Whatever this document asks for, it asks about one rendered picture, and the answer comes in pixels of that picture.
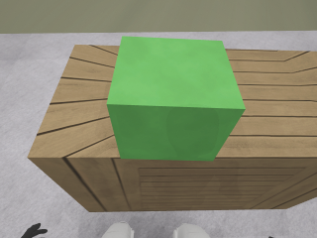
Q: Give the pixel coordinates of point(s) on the robot left hand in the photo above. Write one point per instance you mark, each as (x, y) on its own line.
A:
(34, 231)

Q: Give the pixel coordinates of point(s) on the robot thigh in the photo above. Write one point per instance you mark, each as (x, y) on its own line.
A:
(189, 231)
(119, 230)

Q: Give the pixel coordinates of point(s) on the right robot thigh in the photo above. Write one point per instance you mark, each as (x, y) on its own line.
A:
(189, 231)

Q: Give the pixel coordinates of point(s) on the carton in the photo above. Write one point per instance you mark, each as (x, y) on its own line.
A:
(173, 99)

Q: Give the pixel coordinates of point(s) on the left robot thigh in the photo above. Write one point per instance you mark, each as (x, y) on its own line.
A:
(119, 230)

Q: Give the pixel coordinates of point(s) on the pedestal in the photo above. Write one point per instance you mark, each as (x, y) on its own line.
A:
(269, 161)

